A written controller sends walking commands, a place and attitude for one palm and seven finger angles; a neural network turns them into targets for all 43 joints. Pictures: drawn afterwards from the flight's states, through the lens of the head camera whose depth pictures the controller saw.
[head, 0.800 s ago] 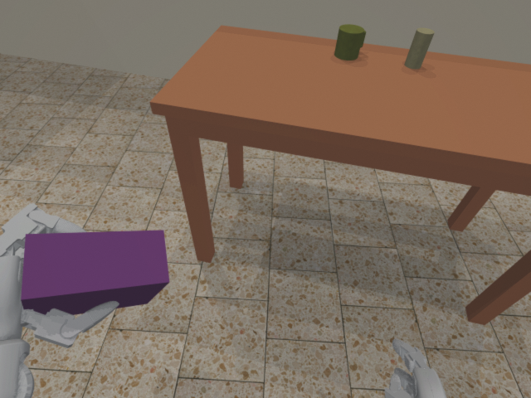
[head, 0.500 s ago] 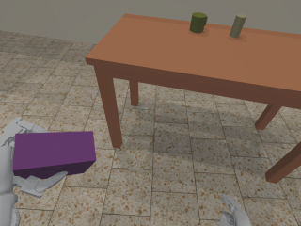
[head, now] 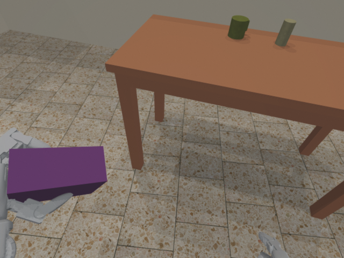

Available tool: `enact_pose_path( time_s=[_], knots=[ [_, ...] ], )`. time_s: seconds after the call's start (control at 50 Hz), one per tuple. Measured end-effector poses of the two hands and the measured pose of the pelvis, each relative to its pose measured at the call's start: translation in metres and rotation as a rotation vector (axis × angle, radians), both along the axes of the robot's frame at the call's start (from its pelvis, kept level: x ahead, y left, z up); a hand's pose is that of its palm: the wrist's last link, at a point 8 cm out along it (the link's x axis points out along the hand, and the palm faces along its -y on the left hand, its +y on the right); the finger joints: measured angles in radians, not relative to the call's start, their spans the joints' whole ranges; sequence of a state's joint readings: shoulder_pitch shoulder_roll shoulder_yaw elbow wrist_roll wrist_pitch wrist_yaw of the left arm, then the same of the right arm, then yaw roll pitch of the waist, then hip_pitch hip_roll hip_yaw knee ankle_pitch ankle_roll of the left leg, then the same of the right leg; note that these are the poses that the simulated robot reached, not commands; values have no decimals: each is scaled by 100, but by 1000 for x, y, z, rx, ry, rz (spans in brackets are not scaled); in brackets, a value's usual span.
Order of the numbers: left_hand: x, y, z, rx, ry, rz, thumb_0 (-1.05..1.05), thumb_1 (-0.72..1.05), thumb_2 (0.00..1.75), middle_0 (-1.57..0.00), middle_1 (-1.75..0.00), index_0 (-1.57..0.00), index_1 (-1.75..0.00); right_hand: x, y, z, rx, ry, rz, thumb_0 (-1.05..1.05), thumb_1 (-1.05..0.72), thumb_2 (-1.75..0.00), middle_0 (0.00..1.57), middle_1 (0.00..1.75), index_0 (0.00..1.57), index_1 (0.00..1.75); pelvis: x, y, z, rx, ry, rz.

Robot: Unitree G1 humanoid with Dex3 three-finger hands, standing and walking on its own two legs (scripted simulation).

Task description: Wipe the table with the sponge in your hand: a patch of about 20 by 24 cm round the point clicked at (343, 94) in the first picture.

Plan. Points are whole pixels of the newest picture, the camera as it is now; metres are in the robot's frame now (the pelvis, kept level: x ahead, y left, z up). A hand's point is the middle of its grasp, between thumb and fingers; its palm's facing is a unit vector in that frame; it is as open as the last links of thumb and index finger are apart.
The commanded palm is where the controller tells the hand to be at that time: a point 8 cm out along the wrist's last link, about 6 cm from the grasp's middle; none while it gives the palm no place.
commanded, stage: turn to face it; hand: left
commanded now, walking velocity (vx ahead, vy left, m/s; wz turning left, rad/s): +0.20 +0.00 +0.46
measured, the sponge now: (72, 174) +0.23 +0.20 +0.14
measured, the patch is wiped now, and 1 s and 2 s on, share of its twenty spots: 0.00 0.00 0.00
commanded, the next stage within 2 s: take the last steps up to it in 1.38 s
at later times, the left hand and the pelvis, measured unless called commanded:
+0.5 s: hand (84, 146) +0.28 +0.18 +0.17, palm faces +0.28 -0.86 -0.44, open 10.6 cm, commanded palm +0.23 +0.22 +0.19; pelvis +0.03 -0.03 +0.00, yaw -9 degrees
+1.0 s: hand (162, 152) +0.26 +0.04 +0.18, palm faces +0.03 -0.87 -0.49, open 10.5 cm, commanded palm +0.23 +0.10 +0.19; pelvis -0.03 -0.09 +0.01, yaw -23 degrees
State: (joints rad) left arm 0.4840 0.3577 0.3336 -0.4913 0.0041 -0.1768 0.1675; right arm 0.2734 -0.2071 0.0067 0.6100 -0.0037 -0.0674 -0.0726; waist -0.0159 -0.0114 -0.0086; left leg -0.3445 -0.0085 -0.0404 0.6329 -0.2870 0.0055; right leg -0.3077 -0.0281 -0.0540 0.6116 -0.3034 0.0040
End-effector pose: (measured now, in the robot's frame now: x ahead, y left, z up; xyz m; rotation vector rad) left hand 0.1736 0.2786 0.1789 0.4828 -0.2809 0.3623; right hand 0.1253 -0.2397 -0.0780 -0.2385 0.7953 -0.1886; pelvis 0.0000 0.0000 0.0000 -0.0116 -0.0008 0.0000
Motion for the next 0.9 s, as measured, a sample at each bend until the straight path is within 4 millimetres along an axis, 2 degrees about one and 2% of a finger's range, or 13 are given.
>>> enact_pose_path(
  time_s=[0.1, 0.2, 0.28, 0.34, 0.44, 0.54, 0.62, 0.68, 0.76, 0.9],
  knots=[
    [11, 7, -3, 14, -5, 45, -1, -52, 100, -68, -136, -67, -137, 17, 7, -11, 21, 24, 30, 1, -90, -90, 20, 30, 20, 30, 16, -3, -5, 5, 7, 20],
    [25, -9, -1, 5, 12, 38, -1, -52, 100, -68, -136, -67, -137, 41, 13, -12, 77, 21, 70, 1, -90, -90, 20, 30, 20, 30, 29, -14, 0, -9, 5, 5],
    [40, -25, 2, 6, 6, -18, -1, -52, 100, -68, -136, -67, -137, 60, 8, -5, 89, -20, 68, 1, -90, -90, 21, 30, 20, 30, 35, -19, 1, 5, 6, -12],
    [51, -29, 2, 15, 5, -57, -1, -52, 100, -68, -136, -67, -137, 71, 0, 3, 72, -50, 45, 1, -90, -90, 21, 30, 20, 30, 38, -19, 1, 13, 13, -35],
    [64, -34, 4, 31, 27, -95, -1, -52, 100, -68, -136, -67, -137, 73, -15, 20, 53, -112, -9, 1, -90, -90, 20, 30, 20, 30, 35, -22, 3, 30, 10, -115],
    [73, -66, 5, 30, 48, -154, -1, -52, 100, -68, -136, -67, -137, 55, -33, 19, 83, -140, -35, 1, -90, -90, 20, 30, 20, 30, 28, -37, 3, 15, -16, -184],
    [79, -104, 3, 60, 48, -213, -1, -52, 100, -68, -136, -67, -137, 30, -56, -1, 115, -122, -71, 1, -90, -90, 20, 30, 20, 30, 21, -57, -7, 5, -34, -209],
    [80, -129, 2, 57, 60, -252, -1, -52, 100, -68, -136, -67, -137, 4, -76, -14, 126, -56, -126, 1, -90, -90, 20, 30, 20, 30, 11, -69, -7, 24, -26, -232],
    [76, -152, 6, 78, 103, -302, -1, -52, 100, -68, -136, -67, -137, -35, -99, -18, 121, 21, -217, 1, -90, -90, 20, 30, 20, 30, 2, -79, 0, 48, -13, -284],
    [71, -176, 21, 121, 90, -364, -1, -52, 100, -68, -136, -68, -137, -93, -127, -14, 103, 80, -334, 1, -91, -90, 20, 30, 20, 30, -15, -91, 9, 73, -1, -362]
  ],
)
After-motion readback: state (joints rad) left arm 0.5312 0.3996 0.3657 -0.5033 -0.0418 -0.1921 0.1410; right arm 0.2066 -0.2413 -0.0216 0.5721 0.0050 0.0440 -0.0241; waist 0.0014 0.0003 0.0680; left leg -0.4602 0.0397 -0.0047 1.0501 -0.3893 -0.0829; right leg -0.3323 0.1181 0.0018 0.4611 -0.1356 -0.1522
